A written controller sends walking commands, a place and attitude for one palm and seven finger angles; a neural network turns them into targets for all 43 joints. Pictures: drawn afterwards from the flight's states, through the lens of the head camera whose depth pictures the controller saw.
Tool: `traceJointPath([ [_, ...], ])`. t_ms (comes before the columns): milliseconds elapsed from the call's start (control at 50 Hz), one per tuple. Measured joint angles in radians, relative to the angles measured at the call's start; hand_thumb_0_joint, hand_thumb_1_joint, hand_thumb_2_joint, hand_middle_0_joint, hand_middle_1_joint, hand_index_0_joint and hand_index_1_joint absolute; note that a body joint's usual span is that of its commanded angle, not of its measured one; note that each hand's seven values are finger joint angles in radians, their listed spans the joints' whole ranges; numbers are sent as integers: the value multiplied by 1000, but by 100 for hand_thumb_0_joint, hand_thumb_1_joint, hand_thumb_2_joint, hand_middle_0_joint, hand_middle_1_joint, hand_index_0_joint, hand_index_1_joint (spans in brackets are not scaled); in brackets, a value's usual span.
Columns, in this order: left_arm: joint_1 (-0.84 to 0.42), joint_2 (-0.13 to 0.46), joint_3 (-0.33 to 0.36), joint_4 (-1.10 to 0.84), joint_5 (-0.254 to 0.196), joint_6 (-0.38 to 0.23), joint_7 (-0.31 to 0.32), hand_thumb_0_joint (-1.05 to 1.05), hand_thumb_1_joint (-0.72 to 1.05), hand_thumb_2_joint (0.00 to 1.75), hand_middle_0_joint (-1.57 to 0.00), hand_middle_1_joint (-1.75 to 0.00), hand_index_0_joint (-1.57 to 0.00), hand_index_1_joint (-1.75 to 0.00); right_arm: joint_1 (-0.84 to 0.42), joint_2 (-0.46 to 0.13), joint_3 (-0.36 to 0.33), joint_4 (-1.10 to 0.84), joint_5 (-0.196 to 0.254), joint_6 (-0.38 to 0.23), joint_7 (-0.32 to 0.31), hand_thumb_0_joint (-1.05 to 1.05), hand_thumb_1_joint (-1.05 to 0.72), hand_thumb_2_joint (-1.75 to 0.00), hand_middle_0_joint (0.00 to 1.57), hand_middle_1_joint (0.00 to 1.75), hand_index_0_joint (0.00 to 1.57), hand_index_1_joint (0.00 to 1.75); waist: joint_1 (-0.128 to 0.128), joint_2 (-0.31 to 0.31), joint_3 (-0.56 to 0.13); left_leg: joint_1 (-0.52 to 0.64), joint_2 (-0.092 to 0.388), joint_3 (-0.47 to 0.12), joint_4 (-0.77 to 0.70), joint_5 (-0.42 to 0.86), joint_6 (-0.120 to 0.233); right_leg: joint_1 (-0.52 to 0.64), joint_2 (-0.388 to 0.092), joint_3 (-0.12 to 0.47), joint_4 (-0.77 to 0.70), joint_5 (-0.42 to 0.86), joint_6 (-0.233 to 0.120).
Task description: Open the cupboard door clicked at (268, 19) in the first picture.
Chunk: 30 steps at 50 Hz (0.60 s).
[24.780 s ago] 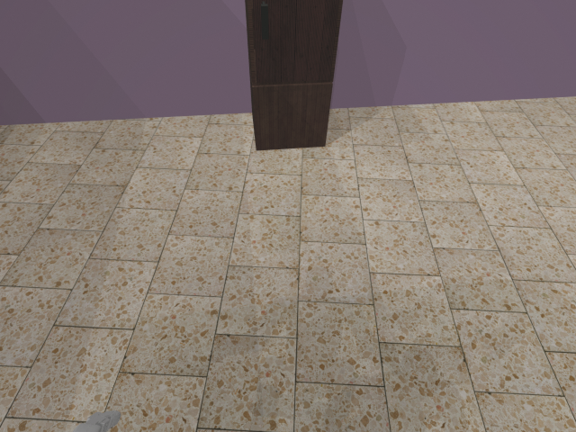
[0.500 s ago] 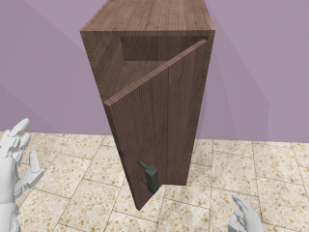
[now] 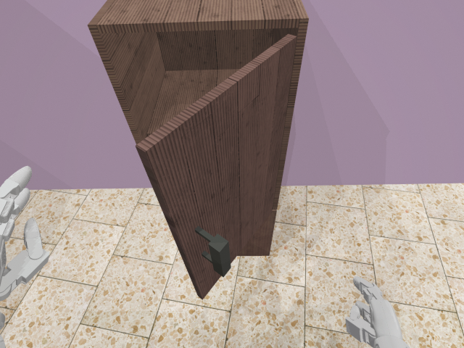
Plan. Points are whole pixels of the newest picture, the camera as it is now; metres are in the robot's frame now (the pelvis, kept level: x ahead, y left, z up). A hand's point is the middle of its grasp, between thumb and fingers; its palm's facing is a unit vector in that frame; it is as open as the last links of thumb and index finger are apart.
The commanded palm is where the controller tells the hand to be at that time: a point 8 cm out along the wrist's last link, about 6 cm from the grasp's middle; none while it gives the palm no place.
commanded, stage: step back with the hand held close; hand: left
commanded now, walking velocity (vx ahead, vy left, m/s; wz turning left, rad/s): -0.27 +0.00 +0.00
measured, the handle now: (212, 250) +0.31 +0.07 -0.07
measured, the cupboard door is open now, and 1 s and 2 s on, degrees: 53 53 53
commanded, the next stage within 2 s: stop stepping back and stand still in 0.94 s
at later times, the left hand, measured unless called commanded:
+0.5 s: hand out of the picture +0.10 +0.28 +0.15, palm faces +0.45 -0.72 -0.53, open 7.4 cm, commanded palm +0.03 +0.32 +0.17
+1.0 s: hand out of the picture +0.04 +0.24 +0.16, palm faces +0.34 -0.81 -0.49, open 7.4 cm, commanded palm -0.04 +0.29 +0.17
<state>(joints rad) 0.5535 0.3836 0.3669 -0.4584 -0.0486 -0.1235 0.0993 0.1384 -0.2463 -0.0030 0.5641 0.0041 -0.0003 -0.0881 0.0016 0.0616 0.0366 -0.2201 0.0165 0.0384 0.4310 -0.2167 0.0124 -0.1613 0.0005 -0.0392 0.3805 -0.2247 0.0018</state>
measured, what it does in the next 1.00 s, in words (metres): walks backwards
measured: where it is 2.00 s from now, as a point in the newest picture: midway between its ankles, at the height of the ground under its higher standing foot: outside the picture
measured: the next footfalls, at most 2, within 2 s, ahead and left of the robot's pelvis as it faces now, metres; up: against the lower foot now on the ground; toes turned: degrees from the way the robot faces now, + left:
right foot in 1.06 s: -0.28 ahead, -0.12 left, +0.00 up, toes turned -3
left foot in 1.36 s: -0.27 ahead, +0.09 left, +0.00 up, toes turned +2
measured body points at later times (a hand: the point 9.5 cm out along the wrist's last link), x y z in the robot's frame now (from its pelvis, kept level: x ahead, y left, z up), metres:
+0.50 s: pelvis -0.09 +0.01 -0.02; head -0.06 +0.02 +0.43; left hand +0.07 +0.32 +0.18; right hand +0.10 -0.22 -0.10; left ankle +0.00 +0.11 -0.74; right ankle -0.02 -0.11 -0.74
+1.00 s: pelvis -0.18 -0.01 -0.01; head -0.11 +0.02 +0.44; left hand +0.02 +0.28 +0.19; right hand +0.03 -0.21 -0.09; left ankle -0.04 +0.10 -0.74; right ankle -0.34 -0.12 -0.71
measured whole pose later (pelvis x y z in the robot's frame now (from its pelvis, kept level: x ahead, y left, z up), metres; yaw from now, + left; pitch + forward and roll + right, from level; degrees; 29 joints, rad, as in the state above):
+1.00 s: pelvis -0.18 -0.01 -0.01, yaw +0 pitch +7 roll -2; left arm 0.53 0.46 0.43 -0.63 -0.06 -0.20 0.14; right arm 0.09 -0.15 0.02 0.62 -0.04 -0.14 -0.03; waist 0.01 -0.02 0.02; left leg -0.50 0.06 0.05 0.30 0.08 0.02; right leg -0.17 0.06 0.00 0.61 -0.48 0.00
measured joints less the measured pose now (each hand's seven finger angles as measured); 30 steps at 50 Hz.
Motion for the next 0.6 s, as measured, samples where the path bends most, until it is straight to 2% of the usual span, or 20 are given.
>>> traceJointPath([
  [160, 30, 51, 38, -32, -8, -13, 19, 2, 89, 90, -21, -30, -21, -31, 11, 11, -12, -13, 12, 30, -7, 1, -90, -90, 20, 30, 20, 30, -3, -26, -1, -47, -7, 10, 22, 21, 13, -52, -9, 9, 29, 21, 12],
  [320, 13, 34, 37, -36, 14, -39, 36, 2, 89, 90, -21, -30, -21, -30, 32, 20, 5, -27, 12, 4, -6, 1, -90, -90, 20, 30, 20, 30, -3, -47, 5, -97, -17, 8, 49, 55, 30, -105, -19, 7, 69, 46, 20],
  [440, -20, 40, 57, -42, 46, -65, 34, 2, 89, 90, -21, -30, -21, -30, 59, 28, 7, -32, 6, -28, 0, 1, -90, -90, 20, 30, 20, 30, -18, -50, 28, -167, -25, -24, 123, 46, 38, -154, 15, 44, 153, 19, 12],
  [500, -6, 31, 72, -64, 44, -81, 36, 2, 89, 90, -21, -30, -21, -31, 63, 27, 4, -14, 4, -40, 7, 1, -90, -90, 20, 30, 20, 30, -8, -42, 32, -202, -17, -29, 167, -5, 32, -172, 18, 29, 167, 23, 5],
  [560, 29, 18, 73, -100, 31, -95, 48, 2, 89, 90, -21, -30, -21, -31, 59, 23, -2, 13, 0, -49, 16, 1, -90, -90, 20, 30, 21, 30, 10, -44, 24, -238, -22, -37, 244, -107, 4, -191, 20, 34, 166, 38, 0],
  [600, 33, 8, 58, -110, 29, -98, 58, 2, 89, 90, -21, -30, -21, -31, 57, 20, -7, 37, -3, -48, 16, 1, -90, -90, 20, 30, 21, 30, 17, -48, 12, -220, -27, -33, 274, -121, -6, -202, 19, 40, 165, 47, 6],
])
